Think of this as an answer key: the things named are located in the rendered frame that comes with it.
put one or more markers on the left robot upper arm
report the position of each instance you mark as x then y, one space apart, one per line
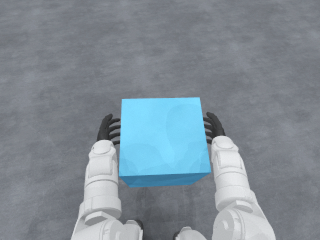
109 229

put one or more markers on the right robot upper arm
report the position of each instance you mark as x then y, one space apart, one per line
235 224

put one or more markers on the robot left hand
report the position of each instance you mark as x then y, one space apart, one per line
105 130

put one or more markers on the robot left foot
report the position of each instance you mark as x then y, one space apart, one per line
140 225

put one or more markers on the carton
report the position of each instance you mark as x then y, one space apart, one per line
162 142

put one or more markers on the robot right hand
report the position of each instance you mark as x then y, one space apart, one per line
215 127

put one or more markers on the robot left forearm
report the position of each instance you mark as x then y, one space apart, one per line
101 200

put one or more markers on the robot right forearm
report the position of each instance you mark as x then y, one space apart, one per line
232 186

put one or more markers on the robot left shin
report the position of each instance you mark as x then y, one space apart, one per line
132 222

